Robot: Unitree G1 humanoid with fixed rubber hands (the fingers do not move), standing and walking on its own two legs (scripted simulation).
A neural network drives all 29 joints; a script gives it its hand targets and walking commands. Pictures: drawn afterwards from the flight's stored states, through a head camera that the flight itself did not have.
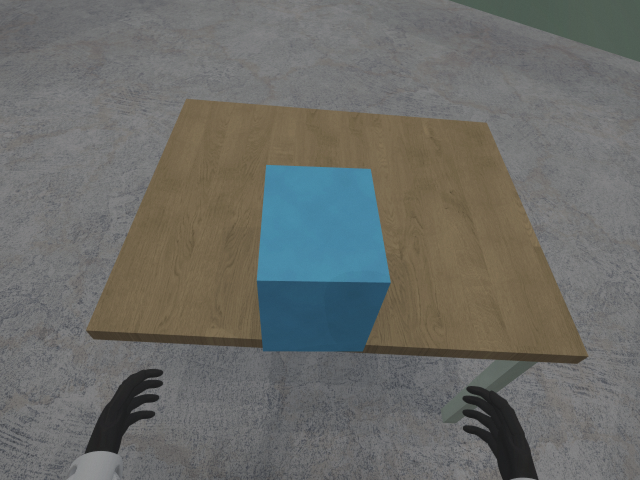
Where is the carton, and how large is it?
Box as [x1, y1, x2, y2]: [257, 165, 390, 350]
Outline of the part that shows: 266,165 257,271 257,288 263,350 362,350 390,282 370,169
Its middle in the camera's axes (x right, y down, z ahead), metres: +0.00 +0.03 +0.67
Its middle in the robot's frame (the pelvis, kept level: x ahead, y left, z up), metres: +0.46 +0.00 -0.06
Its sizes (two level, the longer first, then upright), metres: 0.230 0.177 0.225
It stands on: a table, 0.60 m high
